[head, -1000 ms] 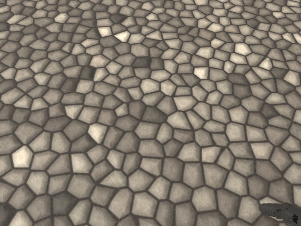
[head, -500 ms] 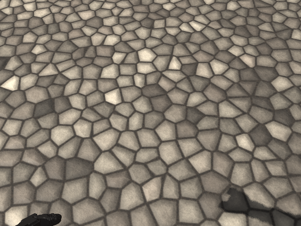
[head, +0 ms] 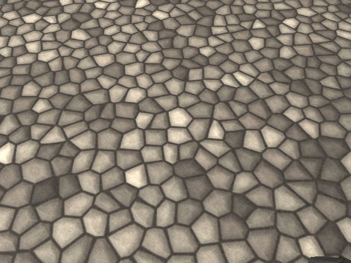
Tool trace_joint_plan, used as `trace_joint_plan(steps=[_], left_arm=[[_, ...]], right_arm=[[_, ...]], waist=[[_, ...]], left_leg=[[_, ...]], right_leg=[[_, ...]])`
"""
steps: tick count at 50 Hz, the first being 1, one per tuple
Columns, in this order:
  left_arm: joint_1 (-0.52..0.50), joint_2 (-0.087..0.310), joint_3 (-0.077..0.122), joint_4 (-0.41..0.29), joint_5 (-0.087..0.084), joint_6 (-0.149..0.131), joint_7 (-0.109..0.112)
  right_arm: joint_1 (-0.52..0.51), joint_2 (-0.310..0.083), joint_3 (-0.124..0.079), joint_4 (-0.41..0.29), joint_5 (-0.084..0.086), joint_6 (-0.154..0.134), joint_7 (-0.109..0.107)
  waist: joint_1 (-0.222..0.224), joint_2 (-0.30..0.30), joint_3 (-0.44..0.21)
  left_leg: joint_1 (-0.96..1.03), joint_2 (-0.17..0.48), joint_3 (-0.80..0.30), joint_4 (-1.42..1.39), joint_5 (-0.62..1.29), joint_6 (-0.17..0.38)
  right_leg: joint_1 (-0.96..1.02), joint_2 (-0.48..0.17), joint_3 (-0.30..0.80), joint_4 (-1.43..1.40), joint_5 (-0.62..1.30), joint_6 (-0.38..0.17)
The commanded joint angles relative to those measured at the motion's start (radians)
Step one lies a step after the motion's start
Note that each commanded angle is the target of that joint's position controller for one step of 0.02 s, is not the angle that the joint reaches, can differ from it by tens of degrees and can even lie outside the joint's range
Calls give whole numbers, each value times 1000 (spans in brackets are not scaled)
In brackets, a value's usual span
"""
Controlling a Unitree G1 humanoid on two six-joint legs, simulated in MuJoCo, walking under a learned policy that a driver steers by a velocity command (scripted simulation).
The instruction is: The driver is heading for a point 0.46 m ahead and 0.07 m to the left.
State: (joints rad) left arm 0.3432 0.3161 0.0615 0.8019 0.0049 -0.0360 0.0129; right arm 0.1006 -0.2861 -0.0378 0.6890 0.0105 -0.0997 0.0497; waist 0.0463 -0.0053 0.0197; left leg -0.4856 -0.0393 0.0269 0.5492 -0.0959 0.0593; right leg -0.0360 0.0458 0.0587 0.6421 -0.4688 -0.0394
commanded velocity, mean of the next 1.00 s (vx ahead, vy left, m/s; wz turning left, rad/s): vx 0.32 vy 0.00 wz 0.30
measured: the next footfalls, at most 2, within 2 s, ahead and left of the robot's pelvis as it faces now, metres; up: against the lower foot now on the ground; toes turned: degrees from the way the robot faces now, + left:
right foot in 0.46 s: +0.45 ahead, -0.07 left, +0.00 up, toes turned +20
left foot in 0.84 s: +0.42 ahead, +0.18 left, +0.00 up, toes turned +17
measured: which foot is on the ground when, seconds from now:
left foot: down 0.00-0.46, up 0.48-0.82, down 0.84-1.00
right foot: up 0.00-0.44, down 0.46-1.00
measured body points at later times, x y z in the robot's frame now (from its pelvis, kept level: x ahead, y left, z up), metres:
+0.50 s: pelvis +0.28 +0.00 +0.01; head +0.31 +0.01 +0.45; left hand +0.46 +0.29 -0.05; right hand +0.37 -0.28 -0.11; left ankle +0.12 +0.09 -0.70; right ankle +0.41 -0.08 -0.72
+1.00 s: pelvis +0.40 +0.04 +0.02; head +0.40 +0.05 +0.47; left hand +0.40 +0.32 -0.11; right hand +0.64 -0.14 -0.07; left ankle +0.38 +0.17 -0.72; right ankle +0.41 -0.08 -0.72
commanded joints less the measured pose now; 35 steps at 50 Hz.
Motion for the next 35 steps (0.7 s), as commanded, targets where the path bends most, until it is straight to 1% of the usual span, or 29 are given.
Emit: trace_joint_plan(steps=[1,2,3,4,5,6,7,8,9,11,14,15,17,19,21,22,23,24,25,26,27,28,29,30,31,32,34,35], left_arm=[[56,96,-1,-98,-1,-51,-10],[-48,135,10,-129,-30,-69,-21],[-117,122,4,-144,-24,-82,-21],[-144,115,7,-156,-5,-89,-20],[-132,113,11,-158,8,-88,-18],[-117,105,12,-158,13,-83,-17],[-108,93,10,-157,16,-76,-14],[-108,82,7,-158,15,-69,-12],[-128,74,4,-164,15,-63,-10],[-208,53,-4,-182,15,-60,-7],[-313,32,-11,-201,9,-69,-14],[-343,32,-11,-207,4,-73,-18],[-389,42,-8,-220,-4,-81,-25],[-405,61,1,-225,-8,-88,-31],[-370,86,14,-217,-13,-96,-32],[-298,104,25,-197,-6,-100,-28],[-204,131,37,-181,13,-106,-22],[-67,188,49,-171,34,-105,-14],[-26,225,59,-133,30,-86,-22],[-44,130,41,-149,-2,-77,-28],[-92,74,23,-161,-5,-71,-28],[-143,54,10,-160,4,-64,-32],[-173,38,1,-149,6,-61,-36],[-189,31,-5,-136,15,-61,-39],[-208,29,-6,-121,18,-61,-42],[-219,37,-4,-109,19,-60,-42],[-241,74,5,-90,12,-51,-36],[-241,86,8,-82,8,-46,-33]], right_arm=[[321,-185,-64,4,21,1,-1],[262,-155,-55,-10,13,6,-8],[220,-153,-54,-24,0,12,-12],[190,-148,-51,-30,-5,14,-14],[175,-137,-46,-38,-12,13,-18],[165,-132,-44,-43,-9,15,-21],[167,-133,-45,-44,-4,16,-25],[172,-143,-48,-40,0,16,-30],[179,-151,-51,-36,3,18,-37],[203,-171,-59,-24,7,24,-50],[246,-177,-62,-4,13,38,-64],[265,-177,-63,4,14,42,-66],[295,-173,-63,18,19,50,-69],[305,-165,-63,23,21,59,-73],[289,-169,-68,21,18,67,-76],[265,-158,-65,16,14,71,-76],[251,-123,-54,3,6,71,-74],[252,-78,-35,-26,-14,68,-77],[445,-27,-17,-20,6,64,-75],[453,-132,-35,15,11,68,-79],[334,-175,-50,4,9,76,-81],[268,-167,-50,-9,-1,85,-85],[228,-154,-51,-25,-13,91,-86],[235,-122,-46,-27,-11,96,-82],[252,-85,-37,-23,-6,102,-80],[252,-65,-30,-21,-7,105,-80],[235,-48,-21,-26,-13,107,-80],[218,-49,-19,-26,-14,108,-79]], waist=[[-129,215,-329],[-138,142,-187],[-126,33,-112],[-99,-3,-55],[-70,18,-57],[-53,43,-56],[-45,53,-55],[-40,67,-48],[-43,63,-35],[-67,58,-16],[-105,76,-15],[-117,80,-16],[-128,86,-13],[-122,96,-13],[-93,126,-15],[-51,134,-37],[-5,119,-125],[39,2,-280],[-42,-320,-388],[-25,-190,-335],[2,-99,-212],[-12,-29,-149],[-28,-25,-98],[-57,-54,-85],[-76,-90,-82],[-80,-110,-86],[-86,-124,-126],[-78,-121,-143]], left_leg=[[852,359,-816,-239,-291,280],[743,336,-692,-260,-279,243],[619,296,-595,-274,-186,218],[520,268,-537,-289,-69,221],[466,239,-492,-301,32,218],[433,217,-461,-316,83,221],[404,207,-438,-326,120,224],[373,205,-417,-330,159,234],[343,194,-390,-338,176,233],[299,161,-346,-343,166,206],[251,118,-315,-323,128,157],[249,118,-327,-316,112,148],[284,132,-369,-284,81,140],[351,152,-428,-237,56,130],[388,170,-476,-182,92,117],[394,146,-455,-111,194,94],[368,93,-405,42,273,56],[235,21,-323,313,82,9],[-89,-114,-232,603,-563,-57],[-160,-34,-260,714,-552,-75],[-177,-13,-241,746,-483,-92],[-155,14,-208,717,-438,-107],[-135,39,-196,657,-410,-115],[-68,63,-186,592,-390,-116],[-12,66,-160,505,-366,-123],[32,63,-131,428,-346,-132],[122,71,-103,284,-264,-137],[163,71,-94,227,-205,-135]], right_leg=[[-661,9,81,669,-59,24],[-725,-38,82,671,20,15],[-705,-72,63,618,82,9],[-690,-94,52,544,122,17],[-633,-115,56,489,153,25],[-606,-117,50,446,160,39],[-593,-120,42,408,163,53],[-593,-119,29,366,162,72],[-596,-115,19,311,188,89],[-585,-99,10,172,318,110],[-495,-56,5,-20,510,116],[-467,-42,4,-56,546,114],[-450,-27,18,-110,551,104],[-438,-21,40,-164,505,89],[-385,-24,44,-191,426,60],[-298,-22,20,-239,445,32],[-124,-77,39,-246,517,-13],[142,-250,207,-186,711,-85],[418,-474,589,-188,808,-283],[341,-470,625,-223,682,-262],[220,-415,462,-228,739,-223],[107,-365,349,-240,844,-196],[11,-331,282,-254,925,-190],[-63,-294,220,-276,964,-175],[-115,-263,170,-298,975,-174],[-147,-246,133,-314,1014,-181],[-170,-245,94,-319,1052,-191],[-174,-244,81,-324,1037,-189]])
